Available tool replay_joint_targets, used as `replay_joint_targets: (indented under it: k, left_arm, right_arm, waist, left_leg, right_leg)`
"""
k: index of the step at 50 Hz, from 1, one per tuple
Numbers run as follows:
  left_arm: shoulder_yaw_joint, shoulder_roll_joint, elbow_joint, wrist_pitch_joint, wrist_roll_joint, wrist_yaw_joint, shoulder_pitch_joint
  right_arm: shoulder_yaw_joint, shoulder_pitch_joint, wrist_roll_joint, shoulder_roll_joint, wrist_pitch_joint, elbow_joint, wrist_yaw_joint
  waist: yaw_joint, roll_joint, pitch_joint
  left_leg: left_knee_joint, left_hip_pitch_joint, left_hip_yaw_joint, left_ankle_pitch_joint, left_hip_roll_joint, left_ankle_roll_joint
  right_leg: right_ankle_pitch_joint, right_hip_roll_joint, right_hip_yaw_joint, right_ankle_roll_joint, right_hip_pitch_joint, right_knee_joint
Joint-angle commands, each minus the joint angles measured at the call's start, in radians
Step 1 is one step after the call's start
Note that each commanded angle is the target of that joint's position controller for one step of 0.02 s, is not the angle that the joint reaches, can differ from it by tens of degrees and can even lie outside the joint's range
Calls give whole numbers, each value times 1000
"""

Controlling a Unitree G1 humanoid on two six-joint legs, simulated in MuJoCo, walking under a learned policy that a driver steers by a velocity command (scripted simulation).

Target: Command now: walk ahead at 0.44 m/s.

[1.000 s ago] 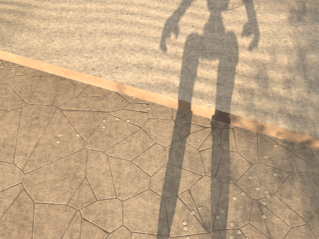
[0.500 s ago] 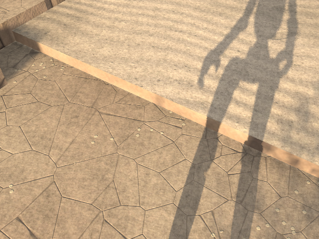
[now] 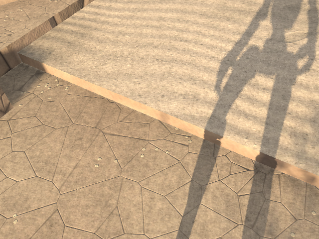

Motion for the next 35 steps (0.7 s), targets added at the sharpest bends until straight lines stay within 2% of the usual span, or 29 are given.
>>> replay_joint_targets:
  k: [1, 4, 6, 9, 11, 12, 13, 14, 15, 16, 17, 18, 19, 20, 21, 24, 25, 27, 29, 32, 33, 34, 35]
  left_arm:
    - [32, 156, -46, -6, -2, 12, 6]
    - [30, 163, -34, 4, -5, 26, 31]
    - [31, 172, -20, 8, -9, 31, 62]
    - [36, 179, 2, 18, -15, 32, 92]
    - [43, 190, 9, 27, -19, 35, 87]
    - [48, 201, 7, 30, -17, 37, 76]
    - [54, 217, 6, 34, -16, 40, 70]
    - [56, 224, 2, 42, -11, 41, 53]
    - [49, 211, -11, 46, -5, 44, 32]
    - [23, 121, -45, 36, 15, 42, 102]
    - [0, 61, -8, 20, 4, 32, 194]
    - [37, 188, -22, 6, -26, 26, 100]
    - [39, 195, -61, 3, -42, 26, -3]
    - [36, 174, -69, 4, -28, 31, -49]
    - [44, 170, -68, 17, -13, 38, -49]
    - [32, 96, -41, 61, -14, 47, 37]
    - [31, 92, -50, 70, -13, 52, 24]
    - [27, 92, -79, 80, -4, 55, -36]
    - [30, 112, -111, 83, -7, 48, -109]
    - [40, 136, -156, 93, -14, 38, -186]
    - [28, 98, -132, 102, 45, 14, -149]
    - [28, 91, -141, 106, 45, -1, -165]
    - [33, 102, -154, 109, 37, -9, -185]
  right_arm:
    - [-4, -107, -5, -29, -14, -91, 5]
    - [11, -217, -1, 0, -25, -124, 16]
    - [16, -281, 5, 4, -32, -141, 28]
    - [19, -348, 10, 0, -42, -164, 47]
    - [15, -357, 11, -17, -49, -174, 57]
    - [8, -329, 9, -36, -50, -168, 58]
    - [-4, -276, 5, -62, -47, -155, 53]
    - [-24, -150, 4, -101, -44, -121, 44]
    - [-40, 19, -4, -140, -41, -76, 30]
    - [-57, 166, -42, -228, -37, -49, 19]
    - [-41, 171, -30, -182, -36, -32, 23]
    - [-25, 108, -19, -124, -27, -41, 20]
    - [-12, 23, -14, -94, -24, -45, 16]
    - [-4, -32, -15, -70, -29, -34, 21]
    - [3, -69, -18, -47, -36, -33, 24]
    - [7, -125, -38, -40, -56, 4, 30]
    - [6, -143, -44, -50, -60, 17, 28]
    - [-2, -158, -44, -83, -55, 38, 15]
    - [-12, -139, -39, -120, -37, 54, -2]
    - [-17, -117, -29, -143, -3, 74, -20]
    - [0, -32, -41, -77, 16, 106, -10]
    - [-4, -10, -43, -86, 27, 110, -6]
    - [-10, -9, -45, -105, 36, 108, -6]
  waist:
    - [2, -108, 71]
    - [31, -116, 94]
    - [49, -111, 118]
    - [52, -110, 147]
    - [27, -120, 137]
    - [1, -134, 106]
    - [-32, -158, 52]
    - [-104, -167, -37]
    - [-187, -162, -146]
    - [-177, 26, -335]
    - [-138, 213, -491]
    - [-156, 107, -372]
    - [-125, 67, -209]
    - [-85, -21, -113]
    - [-49, -23, -81]
    - [17, 22, -68]
    - [24, 36, -57]
    - [12, 57, -58]
    - [-20, 50, -60]
    - [-51, 27, -41]
    - [-52, -7, -37]
    - [-74, 35, -32]
    - [-78, 59, -27]
  left_leg:
    - [-103, -214, 1, 114, 29, -30]
    - [-310, -140, 33, 240, 6, -42]
    - [-407, -106, 47, 287, -10, -41]
    - [-493, -100, 45, 272, -27, -18]
    - [-530, -82, 43, 213, -39, 16]
    - [-540, -27, 55, 178, -60, 35]
    - [-533, 59, 75, 136, -91, 55]
    - [-546, 227, 99, 134, -122, 86]
    - [-542, 510, 52, 220, -74, 126]
    - [-474, 951, -286, 359, 193, 244]
    - [-600, 1097, -672, 425, 372, 372]
    - [-638, 943, -556, 438, 323, 323]
    - [-649, 775, -371, 534, 281, 285]
    - [-684, 614, -268, 626, 227, 259]
    - [-718, 515, -202, 637, 190, 239]
    - [-793, 312, -71, 698, 157, 243]
    - [-804, 283, -31, 705, 150, 240]
    - [-811, 279, 33, 668, 136, 222]
    - [-820, 317, 51, 578, 145, 217]
    - [-821, 385, 40, 411, 182, 218]
    - [-749, 422, 94, 438, 166, 184]
    - [-716, 428, 98, 435, 159, 171]
    - [-685, 440, 87, 408, 173, 157]
  right_leg:
    - [288, -229, 196, -114, 94, -184]
    - [319, -199, 121, -97, 52, -207]
    - [299, -209, 112, -101, 55, -218]
    - [343, -251, 112, -111, 123, -193]
    - [471, -279, 110, -101, 189, -140]
    - [624, -282, 104, -91, 217, -89]
    - [817, -280, 99, -82, 240, -11]
    - [977, -257, 76, -66, 230, 140]
    - [943, -215, 59, -28, 90, 359]
    - [499, -95, 31, 30, -275, 739]
    - [-353, 65, 141, 69, -474, 1029]
    - [-330, 5, 217, 66, -522, 1093]
    - [-277, -46, 162, 68, -544, 1059]
    - [-226, -87, 126, 76, -523, 983]
    - [-188, -118, 118, 81, -474, 916]
    - [-113, -128, 107, 114, -304, 782]
    - [-86, -127, 108, 122, -295, 711]
    - [18, -135, 97, 124, -284, 581]
    - [104, -133, 78, 119, -305, 516]
    - [103, -136, 70, 110, -351, 455]
    - [53, -94, 4, 93, -326, 429]
    - [32, -79, -11, 81, -320, 407]
    - [-8, -69, -14, 68, -314, 384]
